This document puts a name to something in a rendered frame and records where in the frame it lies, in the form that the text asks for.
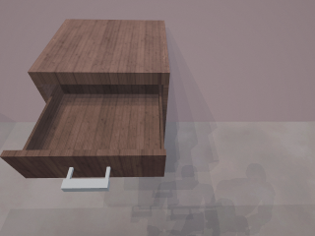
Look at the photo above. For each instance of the handle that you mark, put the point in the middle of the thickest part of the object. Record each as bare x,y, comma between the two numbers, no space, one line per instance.
86,185

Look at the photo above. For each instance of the cabinet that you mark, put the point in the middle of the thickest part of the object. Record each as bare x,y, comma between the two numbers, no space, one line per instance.
105,52

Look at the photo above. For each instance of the drawer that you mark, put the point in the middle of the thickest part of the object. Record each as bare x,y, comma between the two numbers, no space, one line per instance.
92,127

